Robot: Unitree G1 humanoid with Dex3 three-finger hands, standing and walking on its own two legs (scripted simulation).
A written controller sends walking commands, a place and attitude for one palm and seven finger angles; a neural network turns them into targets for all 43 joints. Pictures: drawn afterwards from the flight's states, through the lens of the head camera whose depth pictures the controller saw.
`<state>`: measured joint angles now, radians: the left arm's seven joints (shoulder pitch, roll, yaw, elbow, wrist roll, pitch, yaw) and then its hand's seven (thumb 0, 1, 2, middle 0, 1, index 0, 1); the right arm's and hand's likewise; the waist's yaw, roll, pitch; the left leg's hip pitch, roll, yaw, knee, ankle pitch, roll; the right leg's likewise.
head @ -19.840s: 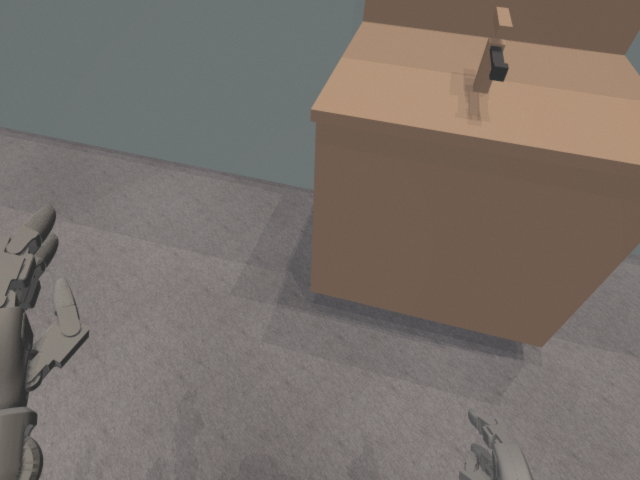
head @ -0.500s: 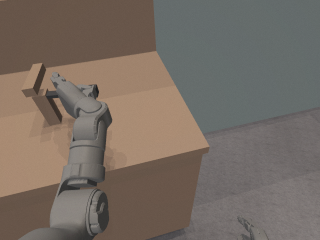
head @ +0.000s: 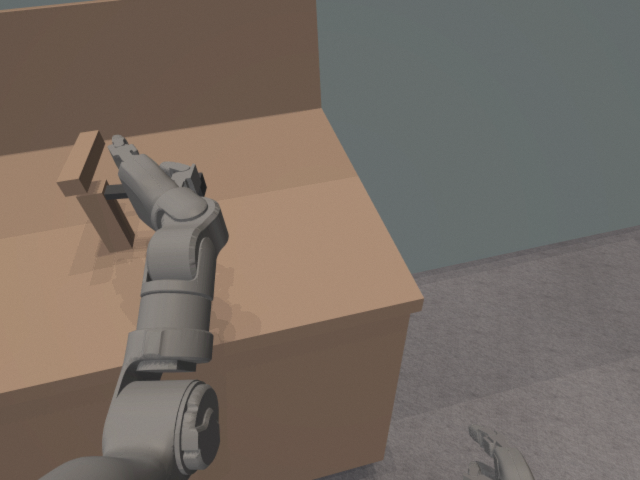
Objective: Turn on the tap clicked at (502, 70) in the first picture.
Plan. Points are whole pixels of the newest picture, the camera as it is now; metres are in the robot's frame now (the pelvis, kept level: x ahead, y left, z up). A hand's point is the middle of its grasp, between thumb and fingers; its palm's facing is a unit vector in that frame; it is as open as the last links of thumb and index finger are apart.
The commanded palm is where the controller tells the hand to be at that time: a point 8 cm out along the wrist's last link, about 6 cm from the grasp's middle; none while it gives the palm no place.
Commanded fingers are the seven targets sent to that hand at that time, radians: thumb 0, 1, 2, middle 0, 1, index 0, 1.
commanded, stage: lift the hand up off the lever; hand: left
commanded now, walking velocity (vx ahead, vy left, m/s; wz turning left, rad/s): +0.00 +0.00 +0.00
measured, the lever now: (195, 185) +0.48 +0.24 +0.15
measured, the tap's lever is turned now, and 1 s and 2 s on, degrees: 80 80 80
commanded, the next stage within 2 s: draw the hand back beside the body in 0.10 s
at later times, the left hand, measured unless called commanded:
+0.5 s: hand (188, 225) +0.34 +0.19 +0.19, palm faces +0.35 -0.93 -0.10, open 7.8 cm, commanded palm +0.30 +0.23 +0.21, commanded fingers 0.00 0.90 0.90 -0.17 -0.20 -0.17 -0.20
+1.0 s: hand (120, 285) +0.26 +0.23 +0.18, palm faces +0.29 -0.92 -0.26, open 7.6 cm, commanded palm +0.22 +0.28 +0.19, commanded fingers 0.00 0.90 0.90 -0.19 -0.27 -0.19 -0.27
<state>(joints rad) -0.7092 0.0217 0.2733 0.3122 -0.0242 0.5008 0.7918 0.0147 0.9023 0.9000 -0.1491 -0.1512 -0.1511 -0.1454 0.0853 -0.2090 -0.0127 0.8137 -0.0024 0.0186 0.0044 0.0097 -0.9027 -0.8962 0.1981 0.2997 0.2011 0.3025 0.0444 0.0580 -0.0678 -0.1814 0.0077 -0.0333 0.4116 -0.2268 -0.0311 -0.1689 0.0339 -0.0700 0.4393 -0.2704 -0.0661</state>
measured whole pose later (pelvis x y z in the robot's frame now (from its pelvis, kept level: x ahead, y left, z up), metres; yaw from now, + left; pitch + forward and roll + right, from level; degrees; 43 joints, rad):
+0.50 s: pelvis +0.00 +0.00 +0.00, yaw -3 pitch -4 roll +1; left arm -0.22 0.25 0.23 -0.02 -0.14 0.34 0.22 0.01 0.90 0.90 -0.16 -0.17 -0.16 -0.17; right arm 0.14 -0.24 0.01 0.69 0.04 0.05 -0.05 0.01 -0.90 -0.90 0.20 0.30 0.20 0.30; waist 0.00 0.06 -0.02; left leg -0.08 0.03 0.02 0.37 -0.22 -0.03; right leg -0.09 0.06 -0.02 0.39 -0.24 -0.07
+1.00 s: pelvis -0.01 +0.03 +0.01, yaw -3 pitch -5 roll +0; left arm 0.16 0.31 0.20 -0.21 -0.09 -0.10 0.10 0.01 0.89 0.90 -0.19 -0.25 -0.19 -0.24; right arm 0.17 -0.20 0.02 0.64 0.01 -0.02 -0.02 0.01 -0.90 -0.90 0.20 0.30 0.20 0.30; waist 0.03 0.06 0.03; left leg -0.06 0.01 0.02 0.36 -0.21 0.01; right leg -0.04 0.03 -0.02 0.33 -0.20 -0.03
